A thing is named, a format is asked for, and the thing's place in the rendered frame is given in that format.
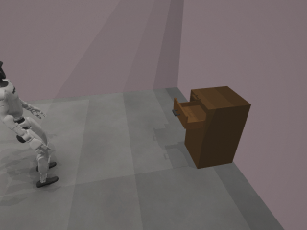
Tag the cabinet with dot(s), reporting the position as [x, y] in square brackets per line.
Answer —
[226, 115]

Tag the robot right forearm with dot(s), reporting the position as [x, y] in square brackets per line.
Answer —
[12, 125]

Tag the robot right hand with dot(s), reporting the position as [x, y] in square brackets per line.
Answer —
[35, 144]

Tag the right robot thigh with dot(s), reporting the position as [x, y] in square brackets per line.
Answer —
[20, 139]

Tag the robot left hand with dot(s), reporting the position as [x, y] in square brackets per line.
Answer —
[35, 110]

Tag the right robot upper arm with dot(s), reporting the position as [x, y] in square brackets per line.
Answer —
[4, 107]

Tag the drawer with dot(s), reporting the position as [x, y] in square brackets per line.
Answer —
[191, 115]

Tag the robot left forearm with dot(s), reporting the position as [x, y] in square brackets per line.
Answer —
[26, 105]

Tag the robot left foot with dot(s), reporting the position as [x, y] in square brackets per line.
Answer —
[51, 165]

